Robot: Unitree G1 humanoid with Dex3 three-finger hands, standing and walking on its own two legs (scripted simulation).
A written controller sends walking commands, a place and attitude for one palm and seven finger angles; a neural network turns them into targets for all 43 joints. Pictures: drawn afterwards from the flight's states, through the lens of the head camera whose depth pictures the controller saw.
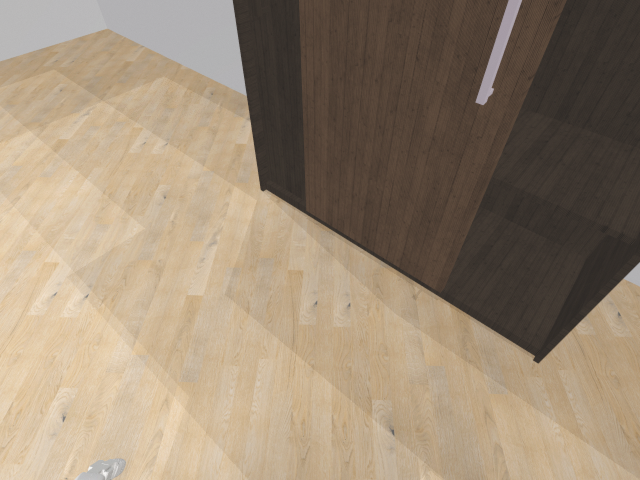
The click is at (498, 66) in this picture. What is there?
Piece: wardrobe's sliding door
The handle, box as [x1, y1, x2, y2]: [475, 0, 521, 104]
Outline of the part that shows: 521,0 508,1 475,102 483,104 492,92 493,89 491,85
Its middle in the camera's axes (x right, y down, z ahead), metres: +0.37 -0.39 +0.80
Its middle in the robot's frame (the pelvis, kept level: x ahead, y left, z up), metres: +0.89 -0.33 +0.15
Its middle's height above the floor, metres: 0.92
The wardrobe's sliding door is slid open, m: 0.36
